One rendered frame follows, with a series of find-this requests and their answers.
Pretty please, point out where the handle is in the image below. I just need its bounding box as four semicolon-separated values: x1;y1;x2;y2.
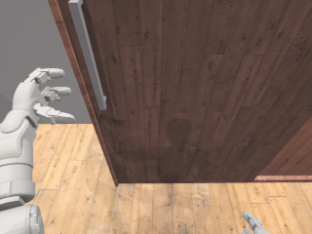
68;0;106;110

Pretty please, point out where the robot left hand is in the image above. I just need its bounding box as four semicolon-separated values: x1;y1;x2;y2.
12;67;76;125

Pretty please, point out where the robot left forearm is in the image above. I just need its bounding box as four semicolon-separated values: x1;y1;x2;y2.
0;109;39;212

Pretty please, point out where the left robot upper arm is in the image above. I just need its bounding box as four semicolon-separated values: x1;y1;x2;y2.
0;204;45;234

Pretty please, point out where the robot right hand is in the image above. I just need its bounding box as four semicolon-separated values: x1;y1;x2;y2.
241;211;269;234

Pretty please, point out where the wardrobe door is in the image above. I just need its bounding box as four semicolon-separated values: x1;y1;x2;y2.
258;116;312;176
57;0;312;183

